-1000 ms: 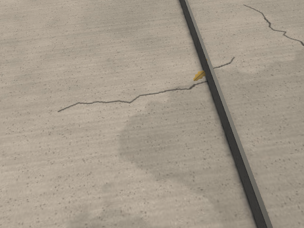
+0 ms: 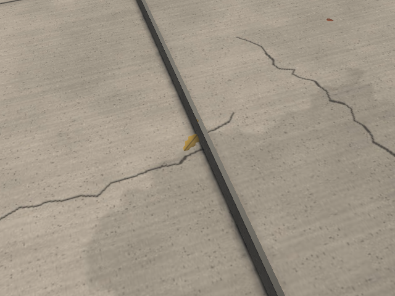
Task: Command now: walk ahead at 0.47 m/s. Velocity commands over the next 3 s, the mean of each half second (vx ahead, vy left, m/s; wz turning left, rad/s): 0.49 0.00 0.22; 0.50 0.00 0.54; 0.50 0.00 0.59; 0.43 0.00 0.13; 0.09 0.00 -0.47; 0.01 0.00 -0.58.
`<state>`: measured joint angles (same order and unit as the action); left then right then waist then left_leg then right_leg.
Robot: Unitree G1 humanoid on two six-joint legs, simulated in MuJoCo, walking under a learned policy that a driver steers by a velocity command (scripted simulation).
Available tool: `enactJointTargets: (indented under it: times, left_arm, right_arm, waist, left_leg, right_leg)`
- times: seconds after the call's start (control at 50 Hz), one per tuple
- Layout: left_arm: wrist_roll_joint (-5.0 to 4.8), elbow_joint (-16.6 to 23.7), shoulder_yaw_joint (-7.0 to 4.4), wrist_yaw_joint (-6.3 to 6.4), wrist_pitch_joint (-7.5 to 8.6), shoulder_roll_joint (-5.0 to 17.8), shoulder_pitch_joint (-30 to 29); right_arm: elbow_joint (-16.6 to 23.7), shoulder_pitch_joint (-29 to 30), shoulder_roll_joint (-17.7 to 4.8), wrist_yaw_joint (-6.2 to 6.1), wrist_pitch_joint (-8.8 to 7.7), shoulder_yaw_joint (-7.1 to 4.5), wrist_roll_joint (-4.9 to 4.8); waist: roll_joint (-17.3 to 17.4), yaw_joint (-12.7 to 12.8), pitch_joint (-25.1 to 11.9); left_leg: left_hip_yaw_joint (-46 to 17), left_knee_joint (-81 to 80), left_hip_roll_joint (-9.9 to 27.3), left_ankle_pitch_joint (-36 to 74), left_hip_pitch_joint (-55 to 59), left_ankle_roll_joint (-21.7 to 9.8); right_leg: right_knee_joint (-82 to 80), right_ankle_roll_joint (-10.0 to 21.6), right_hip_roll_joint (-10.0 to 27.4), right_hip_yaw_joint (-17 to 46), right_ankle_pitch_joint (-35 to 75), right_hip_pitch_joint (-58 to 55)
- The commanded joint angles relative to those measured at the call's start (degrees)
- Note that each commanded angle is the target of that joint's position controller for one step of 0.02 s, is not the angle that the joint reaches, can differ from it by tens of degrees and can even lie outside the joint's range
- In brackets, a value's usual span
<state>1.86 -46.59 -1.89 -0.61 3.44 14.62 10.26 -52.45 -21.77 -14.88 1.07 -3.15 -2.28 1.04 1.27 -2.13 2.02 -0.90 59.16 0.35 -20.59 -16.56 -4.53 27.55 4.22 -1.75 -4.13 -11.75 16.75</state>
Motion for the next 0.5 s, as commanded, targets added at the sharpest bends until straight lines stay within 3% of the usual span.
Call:
enactJointTargets:
  times: [0.02,0.06,0.12,0.16,0.22,0.3,0.36,0.4,0.42,0.44,0.46,0.48,0.5]
  left_arm:
    - [-0.68,-0.17,-1.29,0.43,1.15,5.46,5.51]
    - [-1.1,-1.86,-1.3,0.43,1.96,5.53,8.12]
    - [-1.68,-4.19,-1.31,0.47,2.19,5.5,11.56]
    - [-1.41,-5.22,-1.2,0.51,2.08,5.15,13.19]
    - [-1.01,-6.62,-0.9,0.73,2.34,4.62,14.83]
    - [-1.0,-8.57,-0.59,1.72,2.57,4.46,16.92]
    - [-0.73,-9.08,-0.84,2.65,2.34,6.26,15.58]
    - [-0.18,-8.87,-1.29,3.08,1.4,7.86,14.69]
    - [-0.53,-8.23,-1.36,3.0,1.16,8.3,13.99]
    - [-0.55,-6.18,-0.79,2.63,1.55,5.59,15.02]
    - [-1.93,-3.73,-0.66,1.58,1.89,3.04,17.01]
    - [-0.8,-2.74,-1.25,1.45,2.35,6.61,10.82]
    - [-1.27,-1.24,-1.08,1.13,3.1,6.2,7.38]
  right_arm:
    - [3.11,0.03,-4.26,0.78,-0.05,-0.83,1.11]
    - [3.14,0.86,-3.58,1.31,0.71,-0.79,1.22]
    - [5.04,7.33,-2.9,1.69,1.2,-0.61,1.46]
    - [6.23,11.72,-2.32,1.83,1.27,-0.32,0.91]
    - [8.01,17.75,-0.99,2.0,0.96,0.43,0.3]
    - [10.06,23.03,-0.77,2.02,0.71,0.92,0.45]
    - [9.29,19.65,-1.94,1.42,0.49,0.36,0.8]
    - [5.95,8.75,-4.01,0.99,0.12,-0.8,1.15]
    - [3.51,0.53,-5.97,0.62,-0.21,-1.9,1.86]
    - [2.69,-5.34,-11.0,-0.15,-0.05,-3.49,2.06]
    - [3.58,-3.03,-14.31,-0.15,0.75,-4.5,0.84]
    - [3.59,-0.32,-12.84,-0.11,1.24,-4.58,-0.73]
    - [4.04,3.13,-10.32,-0.36,1.3,-3.96,-0.82]
  waist:
    - [-6.11,1.62,-0.15]
    - [-5.78,1.1,-0.41]
    - [-5.18,1.83,1.71]
    - [-4.72,2.69,2.61]
    - [-4.77,3.92,3.87]
    - [-4.24,4.59,4.89]
    - [-5.89,2.16,1.22]
    - [-7.08,-2.3,-5.3]
    - [-5.6,-6.23,-9.41]
    - [2.08,-6.84,-14.92]
    - [13.01,-2.88,-20.09]
    - [1.78,-3.41,-14.35]
    - [-0.53,-2.02,-7.45]
  left_leg:
    - [-1.32,3.0,5.01,5.8,-15.56,0.34]
    - [0.0,2.43,5.01,7.0,-16.12,1.45]
    - [1.76,-0.95,5.96,11.07,-21.97,3.04]
    - [2.17,-4.92,5.49,14.04,-24.28,3.49]
    - [2.72,-14.28,3.36,19.58,-22.32,2.84]
    - [5.59,-23.24,1.37,22.23,-19.11,0.06]
    - [8.7,-25.37,-2.79,15.72,-12.72,-3.32]
    - [9.36,-27.51,-6.22,11.24,-1.58,-6.08]
    - [6.1,-31.26,-5.0,12.56,10.87,-8.34]
    - [-10.97,-30.37,8.53,13.22,23.83,-12.23]
    - [-42.04,-38.31,20.27,15.05,37.16,-22.57]
    - [-36.43,-41.27,17.69,10.8,33.1,-20.07]
    - [-29.52,-43.23,16.4,11.85,24.38,-17.96]
  right_leg:
    - [-18.9,5.42,14.27,18.28,0.79,-11.97]
    - [-19.19,6.08,13.5,14.81,10.46,-12.3]
    - [-20.64,6.85,12.71,11.28,16.59,-13.77]
    - [-21.06,6.33,12.3,8.1,19.41,-14.75]
    - [-21.39,4.73,11.62,3.11,23.85,-14.65]
    - [-20.68,3.23,13.79,-0.43,31.46,-18.88]
    - [-10.73,1.78,14.67,-3.32,55.02,-24.56]
    - [6.76,1.47,14.86,-4.64,62.59,-24.8]
    - [20.21,0.82,13.67,-5.79,52.55,-17.22]
    - [39.5,-0.09,9.24,-6.74,19.75,-3.83]
    - [58.56,-2.43,-3.01,0.3,-19.24,18.37]
    - [58.83,-1.33,1.69,7.64,-13.27,24.95]
    - [54.87,-1.27,4.07,7.22,-7.92,24.99]
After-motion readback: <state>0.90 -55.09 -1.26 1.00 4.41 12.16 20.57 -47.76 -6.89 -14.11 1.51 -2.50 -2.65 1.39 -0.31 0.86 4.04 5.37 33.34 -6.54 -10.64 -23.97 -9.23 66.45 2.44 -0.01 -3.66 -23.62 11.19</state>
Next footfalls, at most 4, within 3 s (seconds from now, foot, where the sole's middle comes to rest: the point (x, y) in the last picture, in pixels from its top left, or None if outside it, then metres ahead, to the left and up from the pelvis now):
0.42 left None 0.39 0.09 -0.77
0.96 right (197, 223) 0.75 0.03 -0.77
1.48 left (110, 209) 0.83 0.37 -0.77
2.02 right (92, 150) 1.13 0.48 -0.77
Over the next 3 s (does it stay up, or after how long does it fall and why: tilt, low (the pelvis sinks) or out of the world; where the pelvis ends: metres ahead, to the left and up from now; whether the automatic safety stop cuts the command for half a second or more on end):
stays up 1.00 0.49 0.00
